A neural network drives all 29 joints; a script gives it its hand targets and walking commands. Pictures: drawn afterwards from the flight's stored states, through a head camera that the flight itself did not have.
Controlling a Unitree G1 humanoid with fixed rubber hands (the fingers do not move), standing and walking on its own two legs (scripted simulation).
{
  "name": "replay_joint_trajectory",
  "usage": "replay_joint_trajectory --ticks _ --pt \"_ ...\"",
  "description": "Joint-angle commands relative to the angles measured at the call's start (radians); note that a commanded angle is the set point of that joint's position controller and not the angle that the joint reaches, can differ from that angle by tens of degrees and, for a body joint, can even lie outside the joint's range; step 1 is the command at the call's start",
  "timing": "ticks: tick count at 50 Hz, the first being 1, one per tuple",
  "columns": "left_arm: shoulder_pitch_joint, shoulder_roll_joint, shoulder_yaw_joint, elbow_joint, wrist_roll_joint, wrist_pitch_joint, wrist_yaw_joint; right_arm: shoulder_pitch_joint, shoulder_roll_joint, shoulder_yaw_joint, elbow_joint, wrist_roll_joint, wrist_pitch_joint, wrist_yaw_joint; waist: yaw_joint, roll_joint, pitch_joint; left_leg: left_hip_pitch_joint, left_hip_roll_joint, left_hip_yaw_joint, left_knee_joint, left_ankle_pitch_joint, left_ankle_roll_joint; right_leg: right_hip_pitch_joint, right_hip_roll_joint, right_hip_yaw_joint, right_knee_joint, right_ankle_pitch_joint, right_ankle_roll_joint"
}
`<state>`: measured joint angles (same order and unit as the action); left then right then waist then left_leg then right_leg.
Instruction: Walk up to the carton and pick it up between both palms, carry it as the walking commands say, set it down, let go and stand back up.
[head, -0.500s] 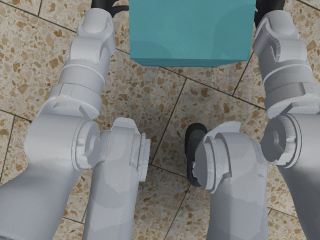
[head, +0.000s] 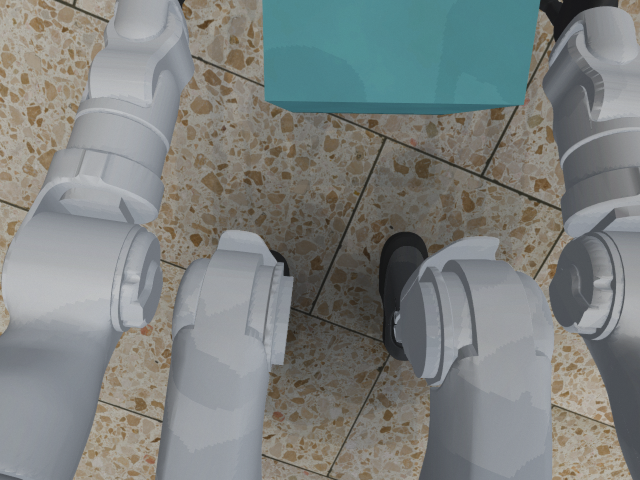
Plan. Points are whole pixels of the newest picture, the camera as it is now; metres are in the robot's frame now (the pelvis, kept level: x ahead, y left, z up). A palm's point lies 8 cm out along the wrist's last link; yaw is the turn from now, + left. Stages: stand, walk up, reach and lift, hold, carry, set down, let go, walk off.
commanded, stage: set down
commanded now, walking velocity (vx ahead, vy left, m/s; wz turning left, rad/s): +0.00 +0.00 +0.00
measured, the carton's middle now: out of the picture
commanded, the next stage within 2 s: let go in 1.36 s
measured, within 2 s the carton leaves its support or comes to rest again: neither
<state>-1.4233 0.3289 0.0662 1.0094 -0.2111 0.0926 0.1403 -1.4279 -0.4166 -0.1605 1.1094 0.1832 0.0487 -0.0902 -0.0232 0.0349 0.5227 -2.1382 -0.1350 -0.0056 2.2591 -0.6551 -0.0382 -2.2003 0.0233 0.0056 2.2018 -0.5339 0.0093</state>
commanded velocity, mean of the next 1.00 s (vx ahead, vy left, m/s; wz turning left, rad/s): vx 0.00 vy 0.00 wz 0.00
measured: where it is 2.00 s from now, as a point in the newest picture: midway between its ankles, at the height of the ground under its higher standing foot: (330, 324)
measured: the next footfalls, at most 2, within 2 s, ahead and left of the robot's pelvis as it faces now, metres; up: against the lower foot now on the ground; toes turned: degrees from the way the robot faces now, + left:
none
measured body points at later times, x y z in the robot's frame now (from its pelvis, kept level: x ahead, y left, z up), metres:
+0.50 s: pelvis -0.01 -0.01 +0.09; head +0.36 -0.03 +0.34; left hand +0.57 +0.14 -0.05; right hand +0.54 -0.25 -0.06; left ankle +0.10 +0.11 -0.33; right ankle +0.13 -0.12 -0.33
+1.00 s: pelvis +0.00 -0.01 +0.23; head +0.36 -0.04 +0.48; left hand +0.56 +0.15 +0.10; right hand +0.54 -0.25 +0.09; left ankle +0.10 +0.11 -0.33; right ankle +0.13 -0.12 -0.33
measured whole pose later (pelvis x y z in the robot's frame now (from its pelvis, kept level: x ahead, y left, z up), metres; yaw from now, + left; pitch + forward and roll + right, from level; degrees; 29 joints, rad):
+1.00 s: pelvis +0.00 -0.01 +0.23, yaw -1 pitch +27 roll +3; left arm -1.28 0.37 0.19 0.63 -0.14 0.34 0.08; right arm -1.30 -0.39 -0.18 0.65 0.14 0.36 -0.10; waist -0.03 0.00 0.52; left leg -1.44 -0.08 -0.03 1.44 -0.47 -0.04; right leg -1.52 0.05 0.05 1.43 -0.38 -0.01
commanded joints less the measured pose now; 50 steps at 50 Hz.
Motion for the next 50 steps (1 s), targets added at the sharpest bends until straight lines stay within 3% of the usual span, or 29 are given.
replay_joint_trajectory --ticks 1,9,11,13,14,17,18,19,21,24,25,26,27,30,31,33,34,35,36,37,38,39,43,44,46,47,48,49,50 --pt "-0.304 0.131 0.027 -0.276 0.000 -0.020 0.009 -0.313 -0.206 -0.015 -0.321 0.005 -0.024 -0.011 -0.055 0.001 -1.776 0.586 0.049 0.025 -0.219 0.441 -0.012 0.857 0.007 -0.045 -0.125 0.489 0.012" --pt "-0.206 0.118 0.076 -0.399 0.024 0.065 0.027 -0.243 -0.183 -0.023 -0.425 0.022 0.090 -0.024 0.013 -0.035 -1.888 0.574 0.032 0.070 -0.315 0.350 0.005 1.020 0.027 -0.037 -0.214 0.433 -0.008" --pt "-0.270 0.201 0.118 -0.418 0.033 0.096 0.028 -0.289 -0.170 -0.058 -0.505 -0.024 0.121 -0.030 -0.023 -0.078 -1.981 0.623 0.035 0.083 -0.342 0.324 0.009 1.074 0.021 -0.037 -0.270 0.426 0.001" --pt "-0.184 0.157 0.101 -0.355 0.048 0.111 0.016 -0.190 -0.122 -0.037 -0.343 -0.038 0.149 -0.017 0.001 -0.088 -1.761 0.514 0.037 0.066 -0.382 0.223 0.024 0.966 0.025 -0.039 -0.302 0.294 -0.007" --pt "-0.256 0.138 0.077 -0.478 0.011 0.114 0.014 -0.230 -0.177 -0.086 -0.487 -0.041 0.141 -0.008 -0.051 -0.056 -1.899 0.625 0.044 0.065 -0.375 0.299 0.012 1.024 0.023 -0.040 -0.315 0.346 -0.013" --pt "-0.248 0.138 0.109 -0.447 0.041 0.137 0.020 -0.241 -0.156 -0.041 -0.463 -0.047 0.162 -0.012 0.001 -0.073 -1.897 0.568 0.018 0.083 -0.432 0.309 0.007 1.083 0.041 -0.042 -0.353 0.385 -0.014" --pt "-0.293 0.186 0.113 -0.442 0.053 0.139 0.018 -0.243 -0.149 -0.080 -0.475 -0.042 0.175 -0.010 -0.033 -0.057 -1.939 0.591 0.032 0.079 -0.454 0.281 0.012 1.094 0.036 -0.045 -0.376 0.370 -0.008" --pt "-0.228 0.115 0.061 -0.417 0.031 0.145 0.013 -0.196 -0.115 -0.040 -0.413 -0.015 0.180 -0.003 0.000 -0.008 -1.899 0.675 0.033 0.075 -0.479 0.325 0.000 1.039 0.036 -0.053 -0.379 0.384 -0.015" --pt "-0.197 0.144 0.119 -0.463 0.064 0.150 0.008 -0.215 -0.208 -0.113 -0.543 -0.056 0.164 -0.006 -0.054 -0.053 -1.966 0.724 0.035 0.059 -0.476 0.337 -0.003 1.099 0.045 -0.067 -0.406 0.398 -0.014" --pt "-0.227 0.176 0.142 -0.440 0.081 0.155 0.009 -0.237 -0.100 -0.037 -0.515 -0.019 0.187 -0.007 0.049 -0.059 -1.951 0.702 0.022 0.073 -0.551 0.314 0.012 1.115 0.041 -0.054 -0.449 0.382 -0.001" --pt "-0.235 0.165 0.125 -0.381 0.078 0.172 0.007 -0.251 -0.160 -0.085 -0.471 -0.052 0.196 -0.007 -0.009 -0.026 -1.956 0.680 0.032 0.079 -0.550 0.259 0.010 1.132 0.036 -0.040 -0.479 0.343 -0.007" --pt "-0.171 0.144 0.133 -0.427 0.063 0.173 0.000 -0.232 -0.151 -0.037 -0.512 -0.030 0.205 -0.009 0.033 -0.051 -1.961 0.689 0.019 0.099 -0.581 0.255 0.004 1.207 0.050 -0.034 -0.512 0.339 -0.006" --pt "-0.270 0.147 0.092 -0.522 0.035 0.182 -0.003 -0.283 -0.118 -0.042 -0.612 -0.002 0.207 -0.012 -0.026 -0.032 -2.050 0.763 0.031 0.066 -0.579 0.320 0.008 1.188 0.054 -0.050 -0.499 0.399 -0.003" --pt "-0.273 0.236 0.153 -0.597 0.068 0.197 0.002 -0.266 -0.121 -0.040 -0.626 -0.020 0.249 -0.020 0.027 -0.102 -2.133 0.762 0.011 0.088 -0.642 0.314 0.017 1.373 0.056 -0.039 -0.546 0.446 0.005" --pt "-0.255 0.233 0.162 -0.513 0.083 0.216 0.001 -0.243 -0.179 -0.048 -0.565 -0.050 0.264 -0.017 0.003 -0.112 -2.084 0.747 0.035 0.080 -0.652 0.244 0.015 1.361 0.045 -0.026 -0.580 0.347 -0.006" --pt "-0.249 0.212 0.150 -0.521 0.062 0.237 0.003 -0.308 -0.181 -0.047 -0.630 -0.029 0.272 -0.017 0.054 -0.073 -2.071 0.761 0.010 0.094 -0.700 0.237 0.008 1.359 0.050 -0.026 -0.624 0.322 -0.003" --pt "-0.202 0.175 0.135 -0.520 0.042 0.236 -0.002 -0.255 -0.195 -0.088 -0.640 -0.047 0.267 -0.022 -0.022 -0.091 -2.120 0.813 0.028 0.068 -0.699 0.312 0.008 1.400 0.052 -0.032 -0.627 0.389 -0.007" --pt "-0.220 0.195 0.143 -0.600 0.051 0.236 -0.004 -0.268 -0.139 -0.016 -0.714 0.007 0.274 -0.031 0.050 -0.052 -2.207 0.885 0.004 0.093 -0.737 0.367 0.010 1.437 0.058 -0.016 -0.649 0.473 -0.003" --pt "-0.169 0.216 0.134 -0.520 0.055 0.235 -0.004 -0.186 -0.144 -0.025 -0.616 -0.032 0.280 -0.033 0.007 -0.085 -2.167 0.802 0.015 0.077 -0.716 0.349 0.006 1.497 0.057 -0.007 -0.631 0.510 -0.011" --pt "-0.145 0.235 0.173 -0.527 0.050 0.235 -0.017 -0.192 -0.137 -0.033 -0.653 -0.028 0.292 -0.030 0.030 -0.149 -2.198 0.803 0.010 0.083 -0.735 0.347 0.010 1.587 0.048 0.010 -0.664 0.525 0.004" --pt "-0.137 0.255 0.153 -0.576 0.084 0.231 -0.016 -0.140 -0.139 -0.007 -0.599 -0.025 0.300 -0.027 0.045 -0.145 -2.193 0.811 0.016 0.087 -0.773 0.354 0.007 1.607 0.055 0.006 -0.684 0.515 -0.004" --pt "-0.220 0.215 0.161 -0.607 0.051 0.233 -0.027 -0.214 -0.141 -0.060 -0.664 0.002 0.299 -0.025 0.038 -0.041 -2.161 0.780 0.021 0.099 -0.777 0.375 0.006 1.564 0.051 0.039 -0.709 0.540 -0.008" --pt "-0.154 0.161 0.100 -0.488 0.042 0.249 -0.047 -0.154 -0.168 -0.057 -0.573 -0.052 0.295 -0.020 -0.012 -0.045 -2.044 0.889 0.024 0.068 -0.887 0.350 0.006 1.505 0.047 -0.009 -0.795 0.453 -0.003" --pt "-0.172 0.197 0.153 -0.559 0.063 0.229 -0.048 -0.142 -0.099 -0.037 -0.586 -0.034 0.293 -0.013 0.035 -0.070 -2.056 0.969 0.020 0.067 -0.914 0.389 0.014 1.529 0.051 -0.001 -0.814 0.511 0.008" --pt "-0.147 0.215 0.163 -0.634 0.070 0.213 -0.049 -0.139 -0.106 -0.032 -0.709 -0.028 0.271 -0.014 0.010 -0.097 -2.211 0.976 0.009 0.076 -0.952 0.456 0.004 1.752 0.056 0.031 -0.856 0.667 0.009" --pt "-0.074 0.171 0.128 -0.454 0.056 0.225 -0.063 -0.137 -0.151 -0.033 -0.612 -0.058 0.273 -0.018 -0.023 -0.122 -2.165 0.909 0.026 0.074 -0.941 0.422 -0.003 1.757 0.041 0.037 -0.853 0.598 0.013" --pt "-0.139 0.217 0.155 -0.609 0.067 0.213 -0.064 -0.167 -0.135 -0.051 -0.676 -0.041 0.274 -0.021 0.033 -0.098 -2.178 0.929 0.009 0.072 -0.982 0.404 0.011 1.803 0.044 0.046 -0.859 0.615 0.018" --pt "-0.119 0.195 0.175 -0.438 0.090 0.222 -0.063 -0.149 -0.149 -0.074 -0.562 -0.075 0.271 -0.017 0.014 -0.063 -2.067 0.944 0.035 0.051 -1.013 0.372 0.010 1.672 0.033 0.009 -0.878 0.530 0.023" --pt "-0.161 0.199 0.166 -0.593 0.102 0.211 -0.056 -0.136 -0.118 -0.051 -0.689 -0.035 0.263 -0.015 0.021 -0.025 -2.155 1.085 0.026 0.067 -1.027 0.452 0.000 1.706 0.048 0.010 -0.916 0.586 0.009"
